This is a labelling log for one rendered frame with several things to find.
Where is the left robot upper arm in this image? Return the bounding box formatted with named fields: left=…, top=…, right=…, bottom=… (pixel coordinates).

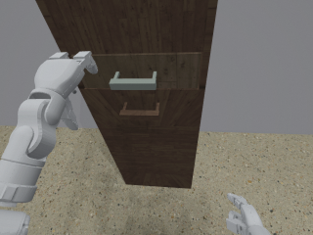
left=0, top=209, right=30, bottom=235

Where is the left robot forearm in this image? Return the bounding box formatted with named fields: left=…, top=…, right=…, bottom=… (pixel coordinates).
left=0, top=88, right=67, bottom=208

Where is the handle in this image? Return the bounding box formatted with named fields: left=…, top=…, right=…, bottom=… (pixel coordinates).
left=109, top=71, right=157, bottom=90
left=119, top=110, right=159, bottom=120

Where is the cabinet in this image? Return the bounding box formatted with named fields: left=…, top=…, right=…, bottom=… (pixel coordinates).
left=35, top=0, right=218, bottom=189

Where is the left robot hand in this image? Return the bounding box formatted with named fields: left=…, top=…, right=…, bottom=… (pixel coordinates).
left=34, top=51, right=98, bottom=131

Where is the right robot forearm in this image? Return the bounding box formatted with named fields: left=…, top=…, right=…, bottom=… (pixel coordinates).
left=246, top=225, right=271, bottom=235

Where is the drawer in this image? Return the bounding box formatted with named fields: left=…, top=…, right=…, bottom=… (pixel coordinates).
left=71, top=52, right=201, bottom=88

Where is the right robot hand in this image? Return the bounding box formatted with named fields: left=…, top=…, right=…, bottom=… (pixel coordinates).
left=226, top=193, right=264, bottom=235

